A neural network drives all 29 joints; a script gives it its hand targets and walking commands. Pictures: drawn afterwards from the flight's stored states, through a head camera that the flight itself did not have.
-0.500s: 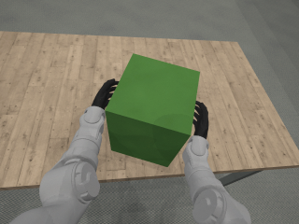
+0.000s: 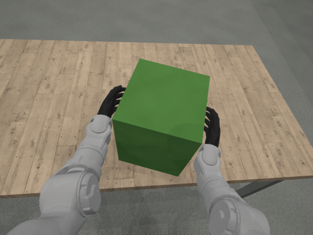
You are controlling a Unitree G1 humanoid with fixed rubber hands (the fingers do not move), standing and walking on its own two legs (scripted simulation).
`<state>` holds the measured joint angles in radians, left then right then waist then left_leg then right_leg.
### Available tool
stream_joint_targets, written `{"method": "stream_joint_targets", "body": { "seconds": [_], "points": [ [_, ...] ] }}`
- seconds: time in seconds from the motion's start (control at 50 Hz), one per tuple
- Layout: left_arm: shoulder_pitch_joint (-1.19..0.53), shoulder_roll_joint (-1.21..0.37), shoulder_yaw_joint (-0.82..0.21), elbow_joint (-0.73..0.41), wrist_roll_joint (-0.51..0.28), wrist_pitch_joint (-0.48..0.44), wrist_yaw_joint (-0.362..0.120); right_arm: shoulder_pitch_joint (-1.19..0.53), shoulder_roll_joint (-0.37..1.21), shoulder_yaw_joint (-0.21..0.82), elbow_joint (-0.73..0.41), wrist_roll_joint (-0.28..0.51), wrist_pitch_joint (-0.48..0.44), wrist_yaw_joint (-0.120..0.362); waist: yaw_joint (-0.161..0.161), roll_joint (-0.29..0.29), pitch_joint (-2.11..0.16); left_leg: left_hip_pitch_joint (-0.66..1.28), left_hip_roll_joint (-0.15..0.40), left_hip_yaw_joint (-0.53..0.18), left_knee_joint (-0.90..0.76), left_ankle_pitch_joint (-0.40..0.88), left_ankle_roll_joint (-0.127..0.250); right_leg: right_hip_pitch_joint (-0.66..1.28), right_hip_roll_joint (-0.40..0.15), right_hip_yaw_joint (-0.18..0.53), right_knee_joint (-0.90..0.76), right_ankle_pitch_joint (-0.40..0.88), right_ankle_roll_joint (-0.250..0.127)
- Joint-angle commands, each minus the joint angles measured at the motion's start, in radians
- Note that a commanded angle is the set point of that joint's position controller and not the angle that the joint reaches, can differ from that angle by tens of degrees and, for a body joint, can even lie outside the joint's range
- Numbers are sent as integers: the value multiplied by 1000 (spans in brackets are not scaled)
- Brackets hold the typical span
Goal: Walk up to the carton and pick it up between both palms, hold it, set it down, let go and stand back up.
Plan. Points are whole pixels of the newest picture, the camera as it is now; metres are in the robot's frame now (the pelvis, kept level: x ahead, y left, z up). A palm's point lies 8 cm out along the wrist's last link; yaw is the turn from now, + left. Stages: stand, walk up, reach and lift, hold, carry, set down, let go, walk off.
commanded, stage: reach and lift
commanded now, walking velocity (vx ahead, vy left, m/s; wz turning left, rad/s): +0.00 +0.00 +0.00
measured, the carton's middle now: (160, 122) +0.43 -0.04 -0.01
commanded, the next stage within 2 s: none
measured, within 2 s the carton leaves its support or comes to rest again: leaves its support in 0.14 s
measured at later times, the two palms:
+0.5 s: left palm (105, 105) +0.43 +0.11 +0.08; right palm (216, 131) +0.36 -0.17 +0.05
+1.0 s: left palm (90, 99) +0.40 +0.13 +0.14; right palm (220, 115) +0.37 -0.16 +0.12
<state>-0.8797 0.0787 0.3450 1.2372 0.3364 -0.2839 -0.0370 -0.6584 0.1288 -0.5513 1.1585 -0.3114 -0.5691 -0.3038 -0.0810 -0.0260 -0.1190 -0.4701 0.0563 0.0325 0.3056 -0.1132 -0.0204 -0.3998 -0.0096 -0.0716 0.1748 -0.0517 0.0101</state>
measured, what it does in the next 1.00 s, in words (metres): stands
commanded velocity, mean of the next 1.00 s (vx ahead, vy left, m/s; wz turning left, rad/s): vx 0.00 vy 0.00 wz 0.00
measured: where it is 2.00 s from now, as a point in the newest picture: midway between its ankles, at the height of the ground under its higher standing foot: outside the picture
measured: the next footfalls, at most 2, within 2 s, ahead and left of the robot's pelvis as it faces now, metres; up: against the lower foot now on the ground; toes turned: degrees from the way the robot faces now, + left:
none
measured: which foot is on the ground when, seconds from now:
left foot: down 0.00-1.00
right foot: down 0.00-1.00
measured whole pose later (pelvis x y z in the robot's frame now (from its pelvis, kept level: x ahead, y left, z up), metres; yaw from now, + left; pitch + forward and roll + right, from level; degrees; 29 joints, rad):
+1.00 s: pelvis +0.00 +0.00 +0.00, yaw +1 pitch -2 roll -1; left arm -0.70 -0.04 0.35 0.60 0.32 0.29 -0.03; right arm -0.65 0.02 -0.14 0.82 0.05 -0.02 -0.26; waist -0.09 -0.04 0.00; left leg -0.10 0.04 0.03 0.31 -0.16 -0.02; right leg -0.04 -0.02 -0.07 0.19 -0.11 0.02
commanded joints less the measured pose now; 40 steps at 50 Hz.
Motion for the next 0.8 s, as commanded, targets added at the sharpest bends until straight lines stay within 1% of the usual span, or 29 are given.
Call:
{"method": "stream_joint_targets", "body": {
  "seconds": [0.0, 0.04, 0.08, 0.18, 0.22, 0.24, 0.34, 0.36, 0.38, 0.42, 0.46, 0.48, 0.5, 0.52, 0.54, 0.58, 0.66, 0.68, 0.72, 0.78],
  "points": [
    [-555, -675, -262, -57, 24, -85, -100, -610, 595, 361, -28, -112, -35, 158, -2, 87, -575, 305, -55, 57, 51, 297, -38, 278, 39, -28, 85, 358, -10],
    [-542, -678, -268, -49, 14, -84, -99, -614, 596, 385, -37, -96, -27, 160, 5, 83, -584, 306, -57, 57, 53, 295, -35, 281, 40, -28, 86, 356, -10],
    [-553, -677, -284, -53, -1, -82, -98, -627, 596, 407, -52, -82, -19, 161, 6, 80, -590, 310, -59, 56, 58, 297, -33, 281, 40, -24, 88, 359, -8],
    [-551, -694, -317, -49, -41, -75, -89, -667, 598, 486, -114, -27, 13, 173, 20, 69, -612, 323, -62, 52, 67, 299, -28, 283, 45, -15, 95, 342, -5],
    [-554, -706, -341, -70, -64, -69, -86, -679, 598, 521, -146, 6, 33, 175, 18, 68, -620, 336, -63, 49, 75, 323, -30, 289, 47, -13, 99, 356, -5],
    [-568, -706, -352, -83, -74, -65, -87, -696, 594, 535, -169, 19, 45, 175, 10, 70, -621, 340, -64, 44, 78, 323, -30, 284, 48, -10, 99, 355, -2],
    [-582, -755, -400, -133, -126, -33, -80, -721, 608, 622, -254, 102, 117, 180, 9, 55, -630, 375, -64, 29, 91, 338, -26, 292, 54, 2, 101, 348, 3],
    [-581, -765, -412, -152, -136, -24, -80, -721, 612, 641, -275, 120, 133, 179, 4, 52, -629, 387, -65, 27, 92, 340, -26, 298, 55, 5, 98, 346, 4],
    [-586, -770, -417, -169, -144, -14, -79, -722, 617, 660, -293, 138, 152, 181, 7, 51, -629, 397, -66, 25, 92, 339, -25, 301, 56, 9, 96, 339, 5],
    [-586, -779, -428, -198, -152, 13, -79, -719, 613, 688, -318, 175, 189, 180, 2, 56, -599, 421, -65, 23, 91, 338, -24, 296, 58, 12, 89, 321, 7],
    [-587, -789, -424, -225, -151, 47, -81, -733, 605, 696, -343, 196, 223, 181, 5, 51, -559, 437, -65, 24, 80, 313, -22, 291, 58, 14, 77, 277, 9],
    [-575, -801, -417, -233, -149, 68, -83, -741, 598, 700, -357, 207, 239, 184, 15, 51, -542, 445, -63, 24, 74, 311, -22, 291, 59, 14, 69, 254, 8],
    [-576, -802, -422, -255, -152, 88, -85, -744, 597, 705, -368, 218, 254, 182, 6, 47, -528, 454, -64, 25, 68, 306, -21, 299, 60, 14, 64, 250, 10],
    [-572, -802, -412, -273, -148, 109, -87, -745, 587, 710, -381, 228, 270, 184, 15, 50, -507, 460, -65, 24, 63, 308, -21, 306, 58, 15, 61, 242, 10],
    [-584, -808, -419, -303, -152, 129, -90, -754, 588, 707, -390, 237, 285, 182, 4, 53, -497, 468, -66, 26, 58, 302, -24, 313, 60, 14, 55, 232, 10],
    [-573, -804, -407, -348, -144, 178, -93, -758, 574, 710, -408, 259, 321, 186, 11, 62, -462, 482, -68, 28, 47, 297, -24, 334, 61, 15, 46, 209, 9],
    [-512, -803, -376, -443, -128, 293, -107, -744, 554, 719, -461, 303, 395, 194, 11, 37, -396, 509, -72, 28, 31, 294, -22, 400, 64, 11, 31, 201, 14],
    [-499, -803, -370, -466, -122, 321, -111, -750, 546, 718, -480, 309, 409, 195, 7, 37, -377, 513, -75, 29, 29, 292, -23, 408, 65, 9, 28, 198, 14],
    [-495, -787, -352, -519, -107, 366, -118, -745, 534, 705, -496, 312, 434, 200, 10, 30, -343, 519, -75, 32, 21, 270, -24, 425, 66, 2, 27, 175, 15],
    [-483, -776, -355, -585, -94, 423, -123, -748, 513, 695, -531, 315, 451, 205, 0, 31, -329, 527, -81, 38, 18, 256, -29, 447, 66, -6, 32, 167, 17]
  ]
}}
